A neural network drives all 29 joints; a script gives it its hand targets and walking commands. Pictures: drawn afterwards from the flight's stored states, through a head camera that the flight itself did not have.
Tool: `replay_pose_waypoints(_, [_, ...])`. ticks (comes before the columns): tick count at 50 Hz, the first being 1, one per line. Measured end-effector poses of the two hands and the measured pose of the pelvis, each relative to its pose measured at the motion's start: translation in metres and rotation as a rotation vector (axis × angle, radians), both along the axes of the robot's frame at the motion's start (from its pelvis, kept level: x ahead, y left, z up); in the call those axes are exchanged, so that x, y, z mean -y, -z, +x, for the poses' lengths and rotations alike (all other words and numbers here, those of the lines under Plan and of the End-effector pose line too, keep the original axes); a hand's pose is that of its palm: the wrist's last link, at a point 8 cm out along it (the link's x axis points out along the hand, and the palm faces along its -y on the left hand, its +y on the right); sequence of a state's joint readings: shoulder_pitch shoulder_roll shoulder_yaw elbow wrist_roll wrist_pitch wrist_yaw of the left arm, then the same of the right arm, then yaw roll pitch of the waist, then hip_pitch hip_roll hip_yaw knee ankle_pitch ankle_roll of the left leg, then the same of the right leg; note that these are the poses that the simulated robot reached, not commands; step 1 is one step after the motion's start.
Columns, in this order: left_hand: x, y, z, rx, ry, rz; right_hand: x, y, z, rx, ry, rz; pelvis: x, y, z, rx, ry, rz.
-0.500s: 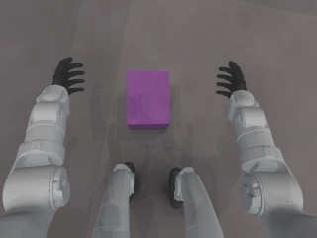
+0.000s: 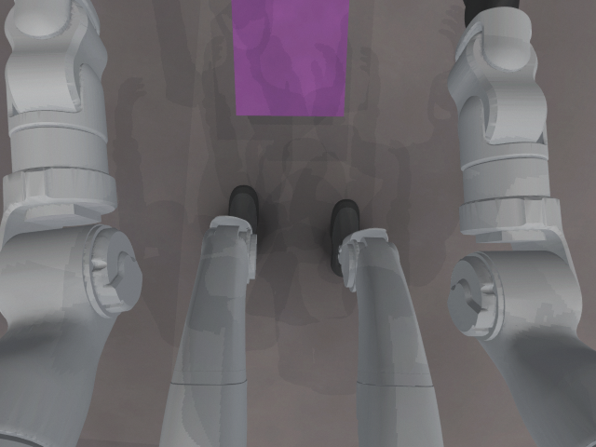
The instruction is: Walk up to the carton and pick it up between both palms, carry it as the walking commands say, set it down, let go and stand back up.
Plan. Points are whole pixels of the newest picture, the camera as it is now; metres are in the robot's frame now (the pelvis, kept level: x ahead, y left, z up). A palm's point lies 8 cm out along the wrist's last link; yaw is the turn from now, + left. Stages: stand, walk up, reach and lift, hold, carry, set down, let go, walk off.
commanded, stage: reach and lift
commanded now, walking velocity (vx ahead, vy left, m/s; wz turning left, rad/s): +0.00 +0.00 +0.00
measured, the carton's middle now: (289, 49) +0.53 +0.04 -0.57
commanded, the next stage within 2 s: none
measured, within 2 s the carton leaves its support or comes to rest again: neither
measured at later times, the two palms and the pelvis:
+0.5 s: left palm (113, 16) +0.50 +0.24 -0.26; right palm (437, 26) +0.52 -0.13 -0.25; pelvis -0.04 -0.01 -0.15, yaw -1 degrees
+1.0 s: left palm (172, 51) +0.49 +0.23 -0.45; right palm (390, 61) +0.50 -0.13 -0.43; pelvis -0.04 +0.00 -0.25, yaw -2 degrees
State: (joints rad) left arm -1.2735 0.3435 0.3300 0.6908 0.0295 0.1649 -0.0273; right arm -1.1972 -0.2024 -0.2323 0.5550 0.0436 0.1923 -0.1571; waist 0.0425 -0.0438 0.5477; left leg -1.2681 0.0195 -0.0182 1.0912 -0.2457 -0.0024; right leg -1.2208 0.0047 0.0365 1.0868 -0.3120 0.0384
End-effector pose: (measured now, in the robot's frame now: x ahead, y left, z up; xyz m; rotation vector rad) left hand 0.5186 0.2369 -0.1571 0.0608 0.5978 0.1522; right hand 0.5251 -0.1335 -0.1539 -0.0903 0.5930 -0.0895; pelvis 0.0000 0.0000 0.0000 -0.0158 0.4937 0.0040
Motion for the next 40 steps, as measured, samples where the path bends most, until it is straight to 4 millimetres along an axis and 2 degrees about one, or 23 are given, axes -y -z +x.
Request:
replay_pose_waypoints(4, [-0.002, 0.017, -0.016, -0.074, -0.030, -0.006, 0.000, 0.013, -0.015, -0.045, 0.000, 0.004, 0.002, 0.010, -0.001, 0.000, 0.005, 0.000])
replay_pose_waypoints(7, [-0.005, 0.026, -0.019, -0.065, -0.055, -0.020, 0.003, 0.023, -0.017, -0.052, 0.016, -0.006, 0.004, 0.025, -0.005, -0.035, 0.009, 0.002])
replay_pose_waypoints(14, [-0.003, 0.047, -0.011, -0.029, -0.051, -0.011, -0.011, 0.040, -0.003, -0.016, 0.010, -0.005, 0.009, 0.082, -0.021, -0.175, 0.007, 0.000])
replay_pose_waypoints(20, [-0.004, 0.070, -0.013, -0.035, -0.051, 0.011, -0.017, 0.065, -0.001, -0.022, 0.019, 0.005, 0.009, 0.126, -0.033, -0.219, -0.001, -0.012])
replay_pose_waypoints(29, [-0.005, 0.128, -0.020, -0.091, -0.061, 0.000, -0.005, 0.124, -0.006, -0.066, 0.052, 0.014, 0.006, 0.165, -0.036, -0.259, 0.014, -0.013])
replay_pose_waypoints(35, [-0.007, 0.167, -0.005, -0.067, -0.053, 0.005, -0.012, 0.170, 0.005, -0.073, 0.022, 0.005, 0.004, 0.189, -0.034, -0.234, 0.011, -0.009])
replay_pose_waypoints(40, [0.000, 0.215, -0.001, -0.054, -0.029, -0.002, -0.015, 0.213, 0.011, -0.040, 0.004, 0.003, 0.002, 0.205, -0.034, -0.134, 0.005, -0.020])
